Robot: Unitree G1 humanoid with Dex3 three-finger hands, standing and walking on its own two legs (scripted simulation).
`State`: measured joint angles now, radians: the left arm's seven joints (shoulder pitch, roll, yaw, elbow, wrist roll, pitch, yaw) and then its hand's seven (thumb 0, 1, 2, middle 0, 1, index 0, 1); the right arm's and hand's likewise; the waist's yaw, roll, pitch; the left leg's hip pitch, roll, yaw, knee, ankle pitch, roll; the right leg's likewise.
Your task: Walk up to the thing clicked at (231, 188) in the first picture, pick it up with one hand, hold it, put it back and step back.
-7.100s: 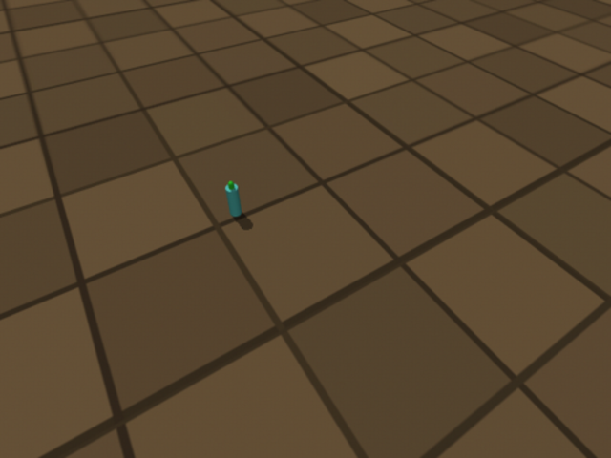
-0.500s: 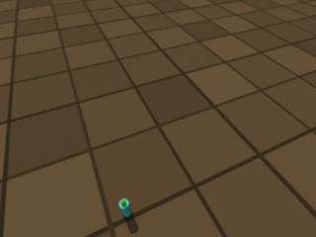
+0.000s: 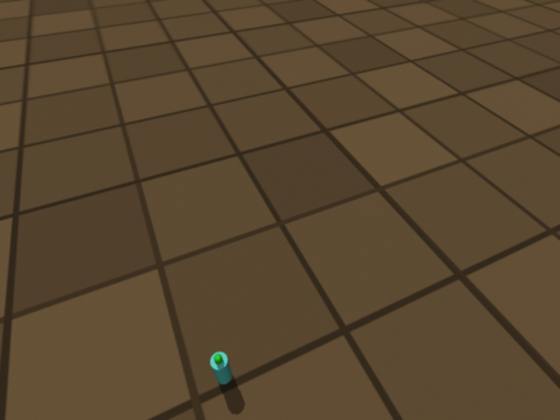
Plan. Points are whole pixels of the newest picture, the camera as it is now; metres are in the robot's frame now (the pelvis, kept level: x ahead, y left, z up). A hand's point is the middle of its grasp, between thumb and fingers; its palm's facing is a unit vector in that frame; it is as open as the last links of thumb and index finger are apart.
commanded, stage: stand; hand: left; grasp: from the side
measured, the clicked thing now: (221, 367) +0.41 +0.19 -0.69
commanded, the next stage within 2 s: go down in 0.14 s
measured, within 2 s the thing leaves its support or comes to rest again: neither
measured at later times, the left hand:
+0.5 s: hand out of the picture +0.15 +0.26 -0.16, palm faces +0.03 -0.94 -0.33, open 11.5 cm
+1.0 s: hand out of the picture +0.14 +0.27 -0.19, palm faces +0.04 -0.95 -0.32, open 17.2 cm
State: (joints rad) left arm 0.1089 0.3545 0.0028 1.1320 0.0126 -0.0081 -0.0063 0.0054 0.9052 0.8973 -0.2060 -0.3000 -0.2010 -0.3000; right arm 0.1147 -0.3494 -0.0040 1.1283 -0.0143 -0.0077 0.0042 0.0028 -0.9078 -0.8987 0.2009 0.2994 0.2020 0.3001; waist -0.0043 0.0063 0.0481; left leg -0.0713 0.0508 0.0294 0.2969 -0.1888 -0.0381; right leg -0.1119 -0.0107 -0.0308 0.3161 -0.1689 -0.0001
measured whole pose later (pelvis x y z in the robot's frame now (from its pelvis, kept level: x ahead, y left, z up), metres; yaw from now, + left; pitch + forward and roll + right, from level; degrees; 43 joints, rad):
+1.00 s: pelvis -0.01 +0.03 -0.07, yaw +1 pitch +14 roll -2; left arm 0.28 0.31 0.16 0.40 0.05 0.27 -0.04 0.00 -0.51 0.10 -0.08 -0.10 -0.06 -0.11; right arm 0.22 -0.23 -0.02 0.58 0.01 -0.14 -0.06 0.01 -0.82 -0.88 0.20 0.30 0.20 0.30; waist -0.04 0.00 -0.11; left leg -0.74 0.04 -0.02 1.01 -0.51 0.00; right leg -0.73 -0.04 -0.05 0.95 -0.45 0.03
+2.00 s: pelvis -0.07 +0.02 -0.26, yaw +0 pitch +32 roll -3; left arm -0.34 0.58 0.53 0.91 -0.09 -0.34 -0.45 -0.01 -0.54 0.11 -0.07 -0.13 -0.06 -0.13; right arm 0.17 -0.29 0.02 0.66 -0.01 -0.17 -0.03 0.01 -0.89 -0.89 0.20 0.30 0.20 0.30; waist -0.07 0.00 -0.17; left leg -1.69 0.03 -0.06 1.81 -0.69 -0.02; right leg -1.68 -0.05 -0.04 1.75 -0.63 0.01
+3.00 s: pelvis -0.11 +0.02 -0.39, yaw -3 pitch +32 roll -7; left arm -0.69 0.84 0.68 1.11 -0.10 -0.40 -0.67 -0.01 -0.55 0.07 -0.06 -0.10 -0.05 -0.09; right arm 0.16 -0.34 0.10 0.68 -0.04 -0.15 0.00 0.00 -0.91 -0.90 0.20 0.30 0.20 0.30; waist -0.15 -0.01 -0.11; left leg -2.10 0.01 -0.11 2.23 -0.69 0.00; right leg -2.06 -0.05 -0.05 2.13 -0.62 0.03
